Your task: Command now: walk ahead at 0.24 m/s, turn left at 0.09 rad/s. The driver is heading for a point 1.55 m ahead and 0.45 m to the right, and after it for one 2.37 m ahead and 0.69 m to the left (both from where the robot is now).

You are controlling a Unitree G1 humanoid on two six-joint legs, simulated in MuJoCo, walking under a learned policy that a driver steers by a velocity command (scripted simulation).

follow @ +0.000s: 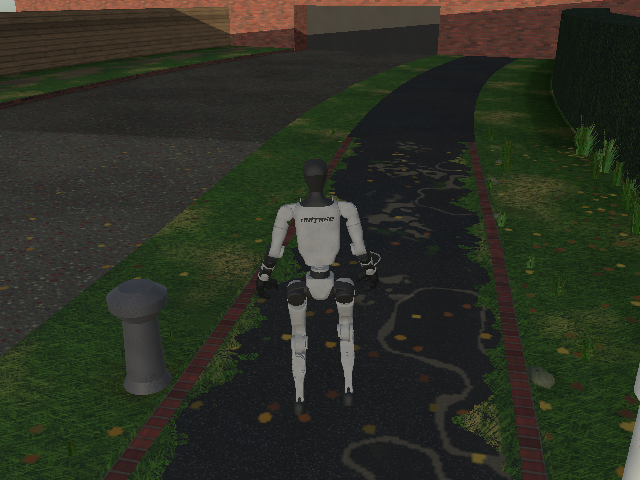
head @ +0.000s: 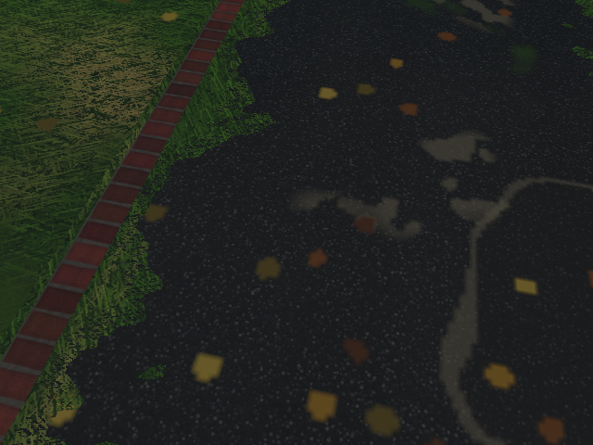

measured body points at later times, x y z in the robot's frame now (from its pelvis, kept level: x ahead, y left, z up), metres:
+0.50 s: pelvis +0.15 -0.07 +0.00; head +0.17 -0.09 +0.45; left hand +0.18 +0.21 -0.11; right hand +0.30 -0.33 -0.11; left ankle +0.23 +0.11 -0.67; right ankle +0.10 -0.14 -0.75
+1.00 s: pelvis +0.44 -0.02 +0.00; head +0.47 -0.01 +0.45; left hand +0.57 +0.26 -0.11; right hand +0.52 -0.29 -0.11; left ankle +0.46 +0.07 -0.75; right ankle +0.47 -0.18 -0.67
